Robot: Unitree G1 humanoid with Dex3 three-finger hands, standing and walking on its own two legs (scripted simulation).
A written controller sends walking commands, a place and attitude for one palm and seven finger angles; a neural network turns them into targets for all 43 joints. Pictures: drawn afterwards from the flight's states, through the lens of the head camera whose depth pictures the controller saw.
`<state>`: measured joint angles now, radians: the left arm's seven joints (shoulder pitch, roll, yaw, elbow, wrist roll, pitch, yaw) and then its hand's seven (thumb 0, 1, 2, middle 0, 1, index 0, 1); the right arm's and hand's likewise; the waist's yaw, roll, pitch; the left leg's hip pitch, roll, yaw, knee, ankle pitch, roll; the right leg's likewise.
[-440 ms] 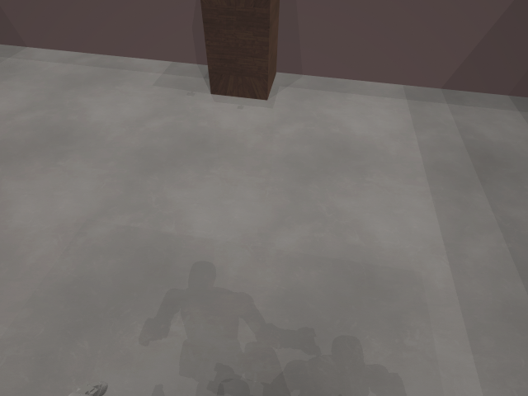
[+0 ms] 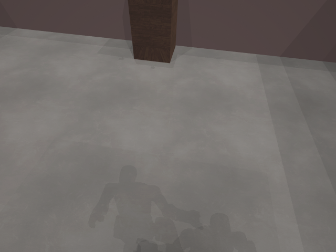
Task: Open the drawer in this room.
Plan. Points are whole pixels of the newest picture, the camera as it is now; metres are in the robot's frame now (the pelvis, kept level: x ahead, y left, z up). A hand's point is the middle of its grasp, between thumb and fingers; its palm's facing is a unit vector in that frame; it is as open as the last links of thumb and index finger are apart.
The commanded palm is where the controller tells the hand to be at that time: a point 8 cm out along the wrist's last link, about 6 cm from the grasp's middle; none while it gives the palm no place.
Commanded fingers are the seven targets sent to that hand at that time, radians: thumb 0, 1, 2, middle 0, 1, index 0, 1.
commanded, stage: stand and wait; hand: left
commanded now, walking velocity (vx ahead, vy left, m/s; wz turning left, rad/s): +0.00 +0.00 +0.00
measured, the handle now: out of the picture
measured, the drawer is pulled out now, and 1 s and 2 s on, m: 0.00 0.00 0.00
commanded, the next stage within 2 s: turn or walk to find it in 0.46 s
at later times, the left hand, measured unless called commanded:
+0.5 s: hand out of the picture +0.08 +0.24 -0.15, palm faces -0.04 -0.94 -0.34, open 7.4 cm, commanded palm none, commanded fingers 0.00 0.90 0.90 -0.20 -0.30 -0.20 -0.30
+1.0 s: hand out of the picture +0.01 +0.21 -0.18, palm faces +0.09 -0.96 -0.25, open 7.4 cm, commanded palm none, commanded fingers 0.00 0.90 0.90 -0.20 -0.30 -0.20 -0.30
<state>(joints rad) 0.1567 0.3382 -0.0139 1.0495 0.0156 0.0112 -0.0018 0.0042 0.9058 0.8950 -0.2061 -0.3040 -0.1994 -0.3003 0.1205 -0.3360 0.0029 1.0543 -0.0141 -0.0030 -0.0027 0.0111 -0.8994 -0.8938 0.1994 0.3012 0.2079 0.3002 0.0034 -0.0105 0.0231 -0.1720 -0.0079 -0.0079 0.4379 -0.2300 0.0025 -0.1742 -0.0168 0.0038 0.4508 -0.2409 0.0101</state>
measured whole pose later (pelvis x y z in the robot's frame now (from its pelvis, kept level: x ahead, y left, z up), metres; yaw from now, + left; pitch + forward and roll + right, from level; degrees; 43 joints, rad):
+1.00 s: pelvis -0.02 +0.00 -0.01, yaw +6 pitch +0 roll +0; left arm 0.20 0.25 0.01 1.01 0.02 0.06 0.03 0.00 0.91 0.90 -0.20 -0.30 -0.20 -0.30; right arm 0.21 -0.17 0.00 1.02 -0.02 0.02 -0.01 0.01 -0.90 -0.89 0.20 0.30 0.21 0.30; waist 0.00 -0.04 0.05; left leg -0.30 -0.06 -0.09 0.53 -0.23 0.02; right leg -0.33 -0.03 -0.01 0.78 -0.49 0.02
